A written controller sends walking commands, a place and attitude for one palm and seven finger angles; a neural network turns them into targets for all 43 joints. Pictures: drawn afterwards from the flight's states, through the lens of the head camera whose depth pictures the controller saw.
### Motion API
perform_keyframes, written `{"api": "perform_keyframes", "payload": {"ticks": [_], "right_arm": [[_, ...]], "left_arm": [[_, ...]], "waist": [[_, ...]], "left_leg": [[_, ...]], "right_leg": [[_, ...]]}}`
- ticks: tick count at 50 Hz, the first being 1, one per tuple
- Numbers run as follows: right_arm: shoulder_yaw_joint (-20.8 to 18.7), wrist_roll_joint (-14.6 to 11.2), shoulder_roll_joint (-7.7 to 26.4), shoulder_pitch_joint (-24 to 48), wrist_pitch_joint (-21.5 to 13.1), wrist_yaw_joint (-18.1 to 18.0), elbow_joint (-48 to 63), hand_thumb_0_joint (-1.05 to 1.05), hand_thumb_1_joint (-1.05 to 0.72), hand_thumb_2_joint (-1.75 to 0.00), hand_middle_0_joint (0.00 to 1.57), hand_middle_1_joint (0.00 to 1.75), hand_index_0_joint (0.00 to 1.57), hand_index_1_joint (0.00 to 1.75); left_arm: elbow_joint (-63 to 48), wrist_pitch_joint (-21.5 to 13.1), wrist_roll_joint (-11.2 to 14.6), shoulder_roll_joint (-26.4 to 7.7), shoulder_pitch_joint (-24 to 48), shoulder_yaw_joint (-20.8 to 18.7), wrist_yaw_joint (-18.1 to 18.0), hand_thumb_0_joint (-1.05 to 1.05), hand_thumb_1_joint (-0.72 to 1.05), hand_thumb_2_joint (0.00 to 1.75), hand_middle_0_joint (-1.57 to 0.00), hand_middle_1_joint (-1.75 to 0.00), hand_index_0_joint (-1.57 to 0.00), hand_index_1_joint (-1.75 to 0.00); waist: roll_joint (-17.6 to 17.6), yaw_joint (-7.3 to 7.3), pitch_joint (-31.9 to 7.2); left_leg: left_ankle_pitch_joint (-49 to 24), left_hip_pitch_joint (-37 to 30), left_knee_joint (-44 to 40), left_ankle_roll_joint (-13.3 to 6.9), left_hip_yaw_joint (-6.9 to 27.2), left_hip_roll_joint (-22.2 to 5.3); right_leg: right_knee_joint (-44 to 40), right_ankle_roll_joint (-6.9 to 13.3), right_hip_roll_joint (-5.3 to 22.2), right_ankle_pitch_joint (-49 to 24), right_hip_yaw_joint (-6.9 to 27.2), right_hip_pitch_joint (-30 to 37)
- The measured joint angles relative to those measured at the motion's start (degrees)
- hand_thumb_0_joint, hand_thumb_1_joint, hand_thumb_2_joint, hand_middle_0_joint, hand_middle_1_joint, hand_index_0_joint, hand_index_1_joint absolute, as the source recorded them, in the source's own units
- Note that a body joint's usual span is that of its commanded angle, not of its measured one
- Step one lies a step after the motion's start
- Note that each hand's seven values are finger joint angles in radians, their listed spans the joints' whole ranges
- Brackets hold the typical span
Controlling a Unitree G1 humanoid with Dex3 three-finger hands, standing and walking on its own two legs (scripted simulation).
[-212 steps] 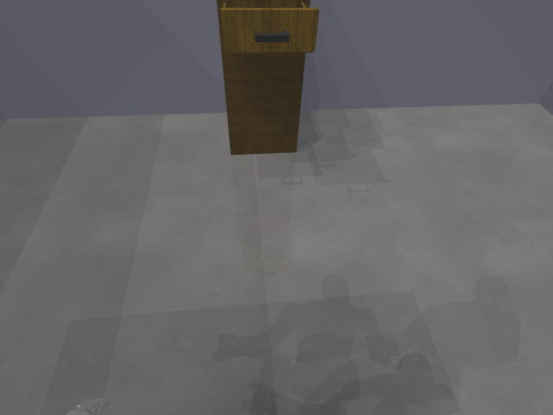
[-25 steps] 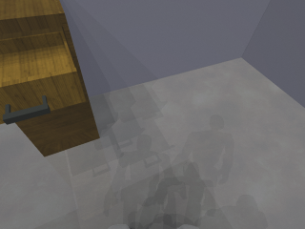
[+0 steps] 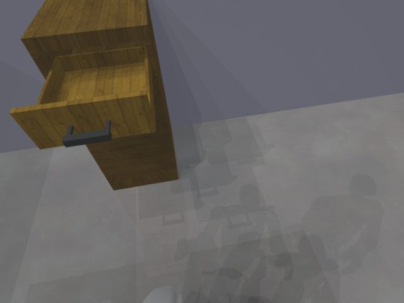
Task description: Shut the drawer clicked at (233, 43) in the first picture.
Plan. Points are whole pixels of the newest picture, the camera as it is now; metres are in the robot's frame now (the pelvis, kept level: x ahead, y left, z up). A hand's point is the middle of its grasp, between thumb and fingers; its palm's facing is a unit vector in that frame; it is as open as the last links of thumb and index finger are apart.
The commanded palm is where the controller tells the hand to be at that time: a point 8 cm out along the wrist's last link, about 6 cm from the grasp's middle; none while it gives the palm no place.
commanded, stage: turn to face it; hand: left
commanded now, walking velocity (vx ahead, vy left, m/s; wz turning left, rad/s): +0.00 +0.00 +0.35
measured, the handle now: (88, 132) +0.52 +0.33 +0.01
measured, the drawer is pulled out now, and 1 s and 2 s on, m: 0.29 0.29 0.29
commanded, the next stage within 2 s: take the last steps up to it in 0.24 s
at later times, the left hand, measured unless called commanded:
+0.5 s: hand out of the picture +0.02 +0.26 -0.17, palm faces +0.21 -0.95 -0.23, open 7.4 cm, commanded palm none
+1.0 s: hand out of the picture -0.01 +0.16 -0.16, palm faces +0.32 -0.93 -0.16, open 7.4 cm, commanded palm none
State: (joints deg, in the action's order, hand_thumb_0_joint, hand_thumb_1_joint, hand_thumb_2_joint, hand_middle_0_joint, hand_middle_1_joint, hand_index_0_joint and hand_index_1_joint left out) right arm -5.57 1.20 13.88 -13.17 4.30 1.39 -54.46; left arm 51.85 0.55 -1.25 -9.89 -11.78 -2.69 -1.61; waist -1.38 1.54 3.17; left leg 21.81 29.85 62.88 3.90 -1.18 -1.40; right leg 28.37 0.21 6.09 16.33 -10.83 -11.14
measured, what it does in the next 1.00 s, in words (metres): walks ahead: left foot, then right foot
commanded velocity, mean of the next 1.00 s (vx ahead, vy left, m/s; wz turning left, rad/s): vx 0.20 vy -0.01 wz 0.11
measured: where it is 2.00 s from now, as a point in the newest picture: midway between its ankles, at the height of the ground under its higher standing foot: (189, 295)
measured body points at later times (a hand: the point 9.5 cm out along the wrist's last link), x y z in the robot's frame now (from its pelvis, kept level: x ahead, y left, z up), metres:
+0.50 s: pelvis +0.01 +0.05 +0.00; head +0.03 +0.07 +0.45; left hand +0.00 +0.31 -0.15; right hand +0.13 -0.17 -0.14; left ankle -0.02 +0.14 -0.74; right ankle +0.01 -0.10 -0.68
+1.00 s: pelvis +0.11 +0.04 +0.00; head +0.13 +0.03 +0.45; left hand -0.02 +0.21 -0.15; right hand +0.19 -0.18 -0.16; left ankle +0.16 +0.20 -0.69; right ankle +0.04 -0.07 -0.74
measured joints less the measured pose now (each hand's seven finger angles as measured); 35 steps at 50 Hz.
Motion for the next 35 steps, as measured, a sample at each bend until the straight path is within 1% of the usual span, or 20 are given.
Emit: {"api": "perform_keyframes", "payload": {"ticks": [3,6,8,9,10,11,12,13,14,16,18,21,24,29,31,32,33,34,35], "right_arm": [[0.4,-0.1,0.2,1.4,0.3,0.0,-0.1,0.0,-0.91,-0.9,0.2,0.3,0.19,0.29],[1.0,-0.4,0.2,3.5,0.1,-0.1,0.2,0.0,-0.91,-0.9,0.2,0.3,0.19,0.29],[1.4,-0.5,0.0,4.8,-0.4,-0.2,0.7,0.0,-0.91,-0.9,0.2,0.3,0.19,0.29],[1.7,-0.5,0.0,5.3,-0.8,-0.2,1.2,0.0,-0.91,-0.9,0.2,0.3,0.19,0.29],[1.9,-0.4,-0.1,5.7,-1.5,-0.2,1.5,0.0,-0.91,-0.9,0.2,0.3,0.19,0.29],[2.1,-0.4,-0.7,6.4,-2.1,-0.3,1.7,0.0,-0.91,-0.9,0.2,0.3,0.19,0.29],[2.4,-0.4,-1.2,6.8,-2.5,-0.4,2.0,0.0,-0.91,-0.9,0.2,0.3,0.19,0.29],[2.8,-0.3,-1.7,7.0,-2.9,-0.6,2.1,0.0,-0.91,-0.9,0.2,0.3,0.19,0.29],[3.1,-0.3,-2.1,7.1,-3.2,-0.9,2.2,0.0,-0.91,-0.9,0.2,0.3,0.19,0.29],[3.6,-0.2,-2.6,6.9,-3.3,-1.5,2.1,0.0,-0.91,-0.9,0.2,0.3,0.2,0.29],[3.9,-0.3,-2.8,6.7,-3.3,-1.8,1.8,0.0,-0.91,-0.9,0.2,0.3,0.2,0.3],[4.2,-0.3,-3.1,5.9,-3.7,-2.0,1.1,0.0,-0.91,-0.9,0.2,0.3,0.2,0.3],[4.2,-0.1,-3.6,4.0,-4.2,-1.9,0.2,0.0,-0.91,-0.9,0.2,0.3,0.2,0.3],[3.8,0.3,-3.9,-0.1,-4.5,-1.9,-2.3,0.0,-0.91,-0.9,0.2,0.3,0.2,0.3],[3.7,0.3,-3.7,-2.0,-4.4,-1.9,-3.6,0.0,-0.91,-0.9,0.2,0.3,0.2,0.3],[3.6,0.1,-3.6,-3.0,-4.4,-1.9,-4.3,0.0,-0.91,-0.9,0.2,0.3,0.2,0.3],[3.4,-0.1,-3.2,-3.9,-4.3,-1.9,-5.0,0.0,-0.91,-0.9,0.2,0.3,0.2,0.3],[3.3,-0.2,-3.0,-4.8,-4.0,-1.9,-5.9,0.0,-0.91,-0.9,0.2,0.3,0.2,0.3],[3.1,-0.2,-2.8,-5.7,-3.5,-1.7,-6.7,0.0,-0.91,-0.9,0.2,0.3,0.2,0.3]], "left_arm": [[0.2,-0.1,-0.2,-0.2,-0.7,0.2,0.3,0.0,0.9,0.9,-0.2,-0.3,-0.2,-0.3],[0.9,0.0,-0.5,-0.7,-1.8,0.2,0.5,0.0,0.9,0.9,-0.2,-0.3,-0.2,-0.3],[1.6,0.2,-0.4,-1.4,-2.7,-0.1,0.6,0.0,0.9,0.9,-0.21,-0.3,-0.2,-0.3],[2.1,0.4,-0.3,-1.8,-3.3,-0.3,0.7,0.0,0.9,0.9,-0.21,-0.3,-0.2,-0.3],[2.5,0.8,0.0,-2.3,-3.8,-0.5,0.7,0.0,0.9,0.9,-0.21,-0.3,-0.2,-0.3],[3.1,1.4,0.2,-3.1,-3.8,-0.8,0.6,0.0,0.9,0.9,-0.2,-0.3,-0.2,-0.3],[3.7,2.2,0.3,-3.8,-3.7,-0.9,0.5,0.0,0.9,0.9,-0.2,-0.3,-0.2,-0.3],[4.2,2.8,0.3,-4.4,-3.6,-1.1,0.3,0.0,0.9,0.9,-0.2,-0.3,-0.2,-0.3],[4.7,3.3,0.3,-4.7,-3.4,-1.3,0.2,0.0,0.91,0.9,-0.2,-0.3,-0.2,-0.3],[5.2,3.5,0.4,-5.1,-2.9,-1.4,0.4,0.0,0.91,0.9,-0.2,-0.3,-0.2,-0.3],[5.1,3.3,0.5,-5.1,-2.2,-1.4,0.6,0.0,0.91,0.9,-0.2,-0.3,-0.2,-0.3],[4.8,2.7,0.5,-4.8,-1.3,-1.1,0.9,0.0,0.91,0.9,-0.2,-0.3,-0.2,-0.3],[4.9,2.2,0.3,-4.1,-0.7,-0.7,1.2,0.0,0.91,0.9,-0.2,-0.3,-0.2,-0.3],[5.5,1.2,0.0,-2.3,-0.4,0.0,2.0,0.0,0.91,0.9,-0.2,-0.3,-0.2,-0.3],[5.6,0.4,0.0,-1.6,-0.5,0.3,2.2,0.0,0.91,0.9,-0.2,-0.3,-0.2,-0.3],[5.5,-0.2,-0.1,-1.3,-0.7,0.3,2.3,0.0,0.91,0.9,-0.2,-0.3,-0.2,-0.3],[5.7,-0.9,-0.2,-0.7,-0.6,0.4,2.2,0.0,0.91,0.9,-0.2,-0.3,-0.2,-0.3],[5.8,-1.4,-0.3,0.0,-0.8,0.5,2.1,0.0,0.91,0.9,-0.2,-0.3,-0.2,-0.3],[5.7,-1.9,-0.3,0.6,-1.3,0.7,2.0,0.0,0.91,0.9,-0.2,-0.3,-0.2,-0.3]], "waist": [[0.9,-1.01,0.9],[1.6,-2.37,1.7],[2.2,-3.08,2.0],[2.4,-3.26,1.9],[2.7,-3.34,1.8],[3.8,-3.51,2.2],[4.5,-3.8,2.5],[4.8,-3.97,2.6],[4.8,-3.97,2.5],[4.4,-3.83,2.3],[3.8,-3.73,2.2],[3.1,-3.51,1.8],[2.6,-2.93,0.8],[1.3,-1.26,-1.2],[0.9,-0.81,-1.8],[0.8,-0.74,-2.0],[-0.1,-0.64,-2.0],[-1.0,-0.55,-2.0],[-1.5,-0.66,-2.3]], "left_leg": [[1.7,-3.5,-6.8,0.2,-0.8,-1.1],[3.0,-7.6,-14.9,-0.2,-1.9,-1.2],[1.2,-10.9,-21.2,-0.7,-2.8,-0.9],[-1.9,-13.0,-25.7,-1.1,-3.3,-0.7],[-4.1,-14.3,-28.7,-3.0,-3.5,-0.4],[-3.5,-14.0,-28.0,-4.6,-3.6,0.3],[-2.6,-13.9,-27.3,-5.4,-3.6,0.5],[-2.1,-14.2,-27.6,-5.8,-3.4,0.6],[-2.3,-14.7,-28.5,-6.0,-3.1,0.5],[-3.6,-15.8,-31.0,-5.9,-2.2,0.5],[-5.2,-16.9,-33.5,-6.1,-1.5,0.7],[-6.9,-18.3,-36.4,-6.3,-0.6,1.3],[-7.5,-19.5,-38.1,-6.4,-0.1,2.0],[-6.7,-21.2,-38.4,-5.8,0.1,2.7],[-5.4,-21.2,-36.9,-5.2,0.1,2.9],[-4.3,-20.9,-35.2,-4.8,0.1,3.0],[-2.1,-20.1,-32.2,-4.9,0.5,2.5],[1.6,-18.6,-27.6,-5.1,0.8,1.9],[4.1,-16.4,-22.0,-5.2,1.0,1.7]], "right_leg": [[0.9,-0.5,1.5,0.7,-1.7,-0.2],[2.9,-1.4,2.7,1.8,-2.9,-0.9],[4.7,-2.2,3.5,2.7,-3.6,-1.7],[6.2,-2.7,3.8,3.5,-4.0,-2.3],[8.6,-3.2,4.3,4.4,-3.9,-3.4],[12.8,-3.8,4.5,8.1,-1.9,-5.1],[17.7,-4.1,3.7,12.0,0.8,-7.1],[22.3,-4.2,2.6,13.9,2.9,-8.8],[26.1,-4.3,1.7,14.4,4.2,-10.2],[31.2,-4.5,0.2,12.6,5.9,-12.4],[32.7,-4.8,-0.5,10.2,7.0,-13.5],[30.4,-5.0,-1.2,8.0,8.1,-13.3],[26.4,-4.8,-1.7,7.7,8.3,-11.9],[14.7,-3.5,-2.7,8.3,7.2,-7.2],[8.2,-2.9,-3.4,5.8,6.5,-4.3],[4.3,-2.3,-3.7,3.7,6.3,-2.4],[3.4,-0.7,-4.3,0.9,5.7,-1.7],[3.9,0.7,-4.8,1.0,4.9,-1.2],[3.9,1.7,-4.9,1.8,4.1,-0.5]]}}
